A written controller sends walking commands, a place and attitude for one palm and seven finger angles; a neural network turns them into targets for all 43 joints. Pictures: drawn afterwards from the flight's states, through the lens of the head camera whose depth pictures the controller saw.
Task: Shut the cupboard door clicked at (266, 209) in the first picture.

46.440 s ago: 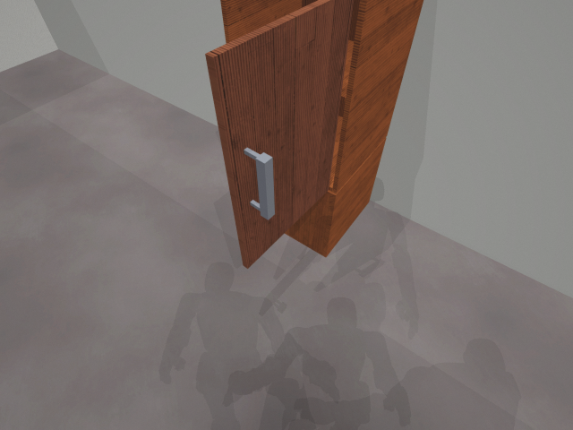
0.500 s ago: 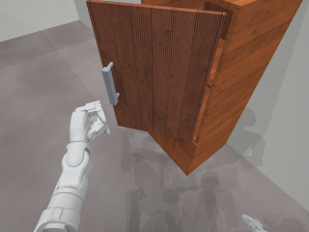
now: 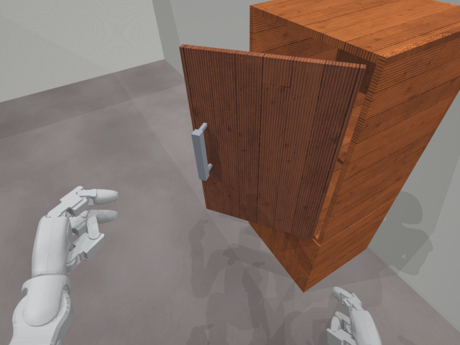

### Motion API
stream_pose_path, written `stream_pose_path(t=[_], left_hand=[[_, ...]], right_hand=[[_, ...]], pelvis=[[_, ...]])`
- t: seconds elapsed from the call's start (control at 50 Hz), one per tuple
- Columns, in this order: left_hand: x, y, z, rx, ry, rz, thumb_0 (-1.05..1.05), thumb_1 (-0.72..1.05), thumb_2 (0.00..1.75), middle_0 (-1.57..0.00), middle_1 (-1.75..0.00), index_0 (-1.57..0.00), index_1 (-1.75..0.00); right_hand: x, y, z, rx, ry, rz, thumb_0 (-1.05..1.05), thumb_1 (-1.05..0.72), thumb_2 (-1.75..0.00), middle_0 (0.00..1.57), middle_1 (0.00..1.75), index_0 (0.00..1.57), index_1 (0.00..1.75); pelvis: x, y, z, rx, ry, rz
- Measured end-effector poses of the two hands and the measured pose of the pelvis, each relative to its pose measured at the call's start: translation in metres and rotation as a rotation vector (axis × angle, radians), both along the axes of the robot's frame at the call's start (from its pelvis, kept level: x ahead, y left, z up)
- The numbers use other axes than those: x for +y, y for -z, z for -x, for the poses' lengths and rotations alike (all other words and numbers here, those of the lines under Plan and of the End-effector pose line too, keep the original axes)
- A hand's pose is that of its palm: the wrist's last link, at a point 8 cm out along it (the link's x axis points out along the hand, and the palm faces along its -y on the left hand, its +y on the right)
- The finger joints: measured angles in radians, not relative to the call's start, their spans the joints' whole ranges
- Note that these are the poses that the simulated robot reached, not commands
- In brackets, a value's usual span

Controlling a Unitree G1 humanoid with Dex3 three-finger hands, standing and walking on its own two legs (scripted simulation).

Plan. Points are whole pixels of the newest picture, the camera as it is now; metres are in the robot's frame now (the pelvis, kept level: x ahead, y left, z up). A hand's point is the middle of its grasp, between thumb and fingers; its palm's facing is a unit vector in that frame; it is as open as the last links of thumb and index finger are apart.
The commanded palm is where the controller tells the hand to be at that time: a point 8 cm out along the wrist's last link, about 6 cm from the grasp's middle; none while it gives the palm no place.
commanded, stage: draw the hand back to the body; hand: left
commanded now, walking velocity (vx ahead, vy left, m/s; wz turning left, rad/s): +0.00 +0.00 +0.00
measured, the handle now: (204, 152) +0.62 +0.15 -0.04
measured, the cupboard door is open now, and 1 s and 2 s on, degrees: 38 38 38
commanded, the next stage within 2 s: step back with the hand held close in 0.56 s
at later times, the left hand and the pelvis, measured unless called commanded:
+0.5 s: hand (57, 252) +0.19 +0.26 +0.15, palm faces +0.45 -0.80 -0.40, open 7.4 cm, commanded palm +0.14 +0.30 +0.17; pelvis +0.00 +0.00 +0.00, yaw +0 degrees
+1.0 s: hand (43, 250) +0.19 +0.27 +0.15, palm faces +0.37 -0.77 -0.52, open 7.4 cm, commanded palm +0.13 +0.31 +0.17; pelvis -0.02 +0.02 -0.01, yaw -1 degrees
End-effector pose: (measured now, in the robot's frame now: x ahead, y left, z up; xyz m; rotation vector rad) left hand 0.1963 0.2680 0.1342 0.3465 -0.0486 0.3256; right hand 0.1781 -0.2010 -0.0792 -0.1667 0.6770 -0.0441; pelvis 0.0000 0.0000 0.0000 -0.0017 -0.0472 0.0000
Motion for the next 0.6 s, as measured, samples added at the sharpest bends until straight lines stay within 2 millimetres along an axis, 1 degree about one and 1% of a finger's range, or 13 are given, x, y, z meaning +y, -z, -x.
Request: stream_pose_path(t=[0.12,0.2,0.24,0.28,0.38,0.44,0.5,0.6], left_hand=[[0.023,-0.028,0.028,-0.045,-0.086,-0.101,0.02,0.89,0.90,-0.52,-0.64,-0.52,-0.65],[0.035,-0.045,0.047,-0.074,-0.136,-0.165,0.02,0.89,0.90,-0.41,-0.52,-0.41,-0.53],[0.039,-0.049,0.055,-0.081,-0.160,-0.184,0.02,0.89,0.90,-0.36,-0.47,-0.36,-0.47],[0.041,-0.048,0.059,-0.080,-0.179,-0.180,0.02,0.89,0.90,-0.32,-0.42,-0.32,-0.43],[0.036,-0.031,0.055,-0.048,-0.185,-0.121,0.02,0.89,0.90,-0.25,-0.35,-0.25,-0.35],[0.030,-0.026,0.051,-0.041,-0.159,-0.103,0.02,0.89,0.90,-0.23,-0.32,-0.23,-0.33],[0.026,-0.028,0.048,-0.056,-0.131,-0.111,0.02,0.89,0.90,-0.22,-0.31,-0.22,-0.32],[0.025,-0.042,0.045,-0.098,-0.113,-0.150,0.02,0.89,0.90,-0.21,-0.30,-0.21,-0.31]], right_hand=[[-0.005,0.004,0.001,0.007,0.003,0.008,0.02,-0.90,-0.90,0.20,0.30,0.20,0.30],[-0.010,0.004,0.001,0.000,0.010,0.015,0.02,-0.90,-0.90,0.20,0.30,0.20,0.30],[-0.013,0.003,0.000,-0.006,0.012,0.020,0.02,-0.90,-0.90,0.20,0.30,0.20,0.30],[-0.015,0.003,0.000,-0.009,0.012,0.026,0.02,-0.90,-0.90,0.20,0.30,0.20,0.30],[-0.019,0.003,0.002,-0.007,0.011,0.044,0.02,-0.90,-0.90,0.20,0.30,0.20,0.30],[-0.021,0.001,0.005,-0.011,0.020,0.052,0.02,-0.90,-0.90,0.20,0.30,0.20,0.30],[-0.023,-0.002,0.006,-0.025,0.032,0.055,0.02,-0.90,-0.90,0.20,0.30,0.20,0.30],[-0.024,-0.003,0.007,-0.046,0.046,0.046,0.02,-0.90,-0.90,0.20,0.30,0.20,0.30]], pelvis=[[0.001,-0.001,-0.005,-0.004,-0.001,0.002],[0.001,-0.001,-0.006,-0.007,0.000,0.003],[0.001,-0.001,-0.005,-0.008,-0.001,0.003],[0.001,-0.001,-0.004,-0.010,-0.004,0.002],[-0.001,-0.001,0.001,-0.007,-0.007,-0.001],[-0.002,-0.001,0.001,-0.005,-0.003,-0.002],[-0.004,-0.001,-0.001,-0.007,0.001,0.000],[-0.004,0.000,-0.002,-0.015,0.008,0.002]])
